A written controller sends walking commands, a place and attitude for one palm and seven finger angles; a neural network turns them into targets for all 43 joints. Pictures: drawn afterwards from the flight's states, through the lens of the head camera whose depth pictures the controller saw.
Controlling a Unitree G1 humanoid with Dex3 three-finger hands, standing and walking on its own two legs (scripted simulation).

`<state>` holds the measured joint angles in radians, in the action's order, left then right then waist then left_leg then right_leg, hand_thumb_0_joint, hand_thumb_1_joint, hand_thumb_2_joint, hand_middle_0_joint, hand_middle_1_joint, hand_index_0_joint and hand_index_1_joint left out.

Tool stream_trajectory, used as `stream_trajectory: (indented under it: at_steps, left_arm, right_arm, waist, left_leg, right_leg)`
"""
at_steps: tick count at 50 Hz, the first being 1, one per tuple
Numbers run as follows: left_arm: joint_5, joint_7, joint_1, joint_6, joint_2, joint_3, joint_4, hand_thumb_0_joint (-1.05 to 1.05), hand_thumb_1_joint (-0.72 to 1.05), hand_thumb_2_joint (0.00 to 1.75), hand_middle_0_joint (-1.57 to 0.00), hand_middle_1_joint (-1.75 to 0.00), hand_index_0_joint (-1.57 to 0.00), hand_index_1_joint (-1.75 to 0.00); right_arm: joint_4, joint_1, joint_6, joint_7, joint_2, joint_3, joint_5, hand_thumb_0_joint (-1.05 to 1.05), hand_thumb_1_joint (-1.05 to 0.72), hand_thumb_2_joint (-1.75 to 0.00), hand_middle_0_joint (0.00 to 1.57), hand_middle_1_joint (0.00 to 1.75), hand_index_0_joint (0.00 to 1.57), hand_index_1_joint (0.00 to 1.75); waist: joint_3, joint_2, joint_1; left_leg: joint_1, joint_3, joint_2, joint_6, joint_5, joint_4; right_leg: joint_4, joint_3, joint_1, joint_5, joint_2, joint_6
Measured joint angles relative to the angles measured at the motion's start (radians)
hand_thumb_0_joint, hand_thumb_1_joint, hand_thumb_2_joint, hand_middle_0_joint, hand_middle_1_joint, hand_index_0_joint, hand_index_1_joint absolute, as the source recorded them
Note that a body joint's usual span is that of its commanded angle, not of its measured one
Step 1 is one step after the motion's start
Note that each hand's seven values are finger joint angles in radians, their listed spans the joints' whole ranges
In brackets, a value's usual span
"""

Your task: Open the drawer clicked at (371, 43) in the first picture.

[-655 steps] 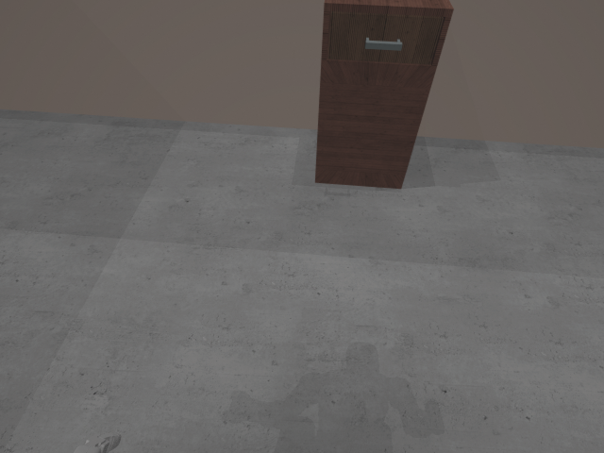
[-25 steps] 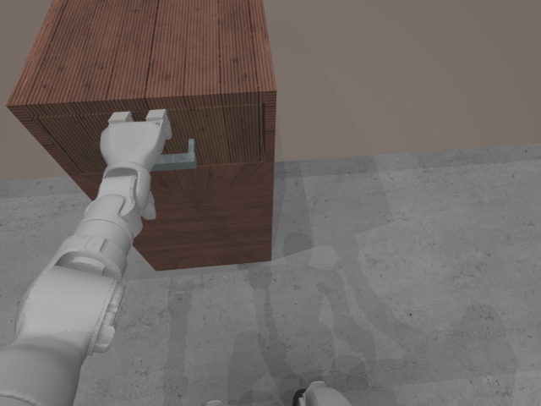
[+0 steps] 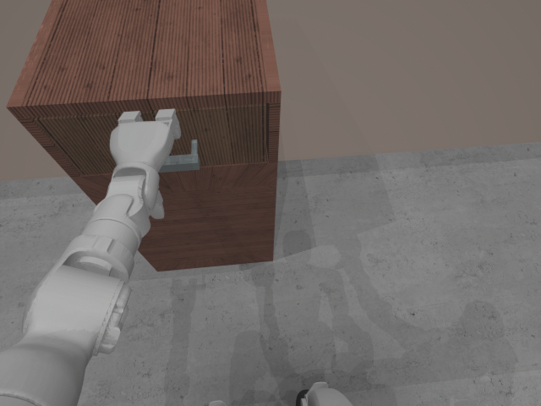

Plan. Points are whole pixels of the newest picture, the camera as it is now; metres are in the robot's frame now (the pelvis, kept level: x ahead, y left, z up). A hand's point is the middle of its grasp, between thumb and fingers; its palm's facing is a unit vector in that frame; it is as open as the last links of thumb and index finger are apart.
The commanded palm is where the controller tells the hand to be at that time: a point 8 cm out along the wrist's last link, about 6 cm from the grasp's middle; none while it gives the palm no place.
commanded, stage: move the hooked fingers above the handle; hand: left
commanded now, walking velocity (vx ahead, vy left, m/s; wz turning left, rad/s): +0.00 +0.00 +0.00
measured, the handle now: (164, 155) +0.55 +0.16 -0.03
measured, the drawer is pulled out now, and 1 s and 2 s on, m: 0.00 0.00 0.00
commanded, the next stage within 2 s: lower the fingers behind the handle in 0.24 s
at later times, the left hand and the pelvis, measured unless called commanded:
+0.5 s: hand (162, 166) +0.49 +0.15 +0.01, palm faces -0.05 -0.01 -1.00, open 13.8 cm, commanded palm +0.47 +0.15 +0.07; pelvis +0.00 -0.01 +0.00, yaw +0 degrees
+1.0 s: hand (164, 181) +0.49 +0.15 -0.02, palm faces -0.06 -0.02 -1.00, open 13.8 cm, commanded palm +0.48 +0.15 +0.03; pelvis -0.01 -0.01 -0.02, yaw +1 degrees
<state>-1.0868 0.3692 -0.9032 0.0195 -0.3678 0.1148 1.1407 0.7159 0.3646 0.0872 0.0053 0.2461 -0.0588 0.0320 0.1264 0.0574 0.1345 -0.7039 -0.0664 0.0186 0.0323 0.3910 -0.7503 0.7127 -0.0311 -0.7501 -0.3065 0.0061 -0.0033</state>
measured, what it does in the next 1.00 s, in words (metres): stands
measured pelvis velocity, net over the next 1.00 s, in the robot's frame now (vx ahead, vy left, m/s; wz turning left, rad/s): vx -0.01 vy -0.01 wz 0.01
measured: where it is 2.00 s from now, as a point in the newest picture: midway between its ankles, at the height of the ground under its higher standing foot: outside the picture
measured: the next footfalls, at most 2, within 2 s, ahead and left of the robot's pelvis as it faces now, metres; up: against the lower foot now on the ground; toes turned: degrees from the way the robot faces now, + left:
none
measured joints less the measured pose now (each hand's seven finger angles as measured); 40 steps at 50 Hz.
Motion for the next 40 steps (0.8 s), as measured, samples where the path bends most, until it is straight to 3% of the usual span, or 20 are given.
stream_trajectory:
  at_steps: [4, 13, 28, 40]
  left_arm:
    - [-0.008, 0.02, -0.004, -0.012, 0.015, 0.0, -0.001, 0.0, -0.49, 0.31, -0.32, -1.21, -0.32, -1.2]
    - [-0.003, 0.023, -0.009, 0.036, 0.024, 0.005, 0.005, 0.0, -0.49, 0.31, -0.31, -1.2, -0.32, -1.2]
    - [-0.01, 0.029, 0.026, 0.011, 0.018, -0.019, 0.001, 0.0, -0.48, 0.31, -0.31, -1.2, -0.32, -1.2]
    - [-0.024, 0.056, 0.023, -0.018, -0.015, -0.033, 0.027, 0.0, -0.49, 0.31, -0.31, -1.2, -0.32, -1.2]
  right_arm:
    - [-0.003, -0.019, -0.001, 0.001, 0.004, 0.001, 0.003, 0.01, -0.91, -0.9, 0.21, 0.3, 0.2, 0.3]
    - [-0.018, -0.045, 0.007, 0.002, 0.009, -0.002, 0.002, 0.0, -0.91, -0.9, 0.21, 0.3, 0.2, 0.3]
    - [-0.005, -0.027, 0.007, -0.005, 0.006, -0.001, 0.004, 0.01, -0.91, -0.9, 0.21, 0.3, 0.2, 0.3]
    - [0.011, -0.027, -0.015, -0.008, 0.013, -0.007, 0.009, 0.01, -0.91, -0.9, 0.21, 0.3, 0.2, 0.3]
  waist:
    - [0.004, -0.003, -0.003]
    - [0.001, -0.002, -0.005]
    - [0.001, -0.001, -0.005]
    - [0.012, -0.004, 0.007]
  left_leg:
    - [-0.002, 0.006, -0.002, -0.002, 0.004, -0.006]
    - [0.004, 0.007, 0.001, -0.007, 0.004, -0.001]
    - [0.002, 0.007, 0.01, -0.019, 0.004, 0.001]
    - [-0.076, 0.018, 0.011, -0.021, 0.02, -0.063]
  right_leg:
    - [0.007, -0.006, 0.0, -0.007, 0.002, -0.002]
    - [0.009, -0.006, 0.002, -0.011, -0.001, -0.007]
    - [0.018, -0.006, -0.007, -0.016, -0.01, -0.019]
    - [0.076, -0.016, -0.079, -0.031, -0.008, -0.022]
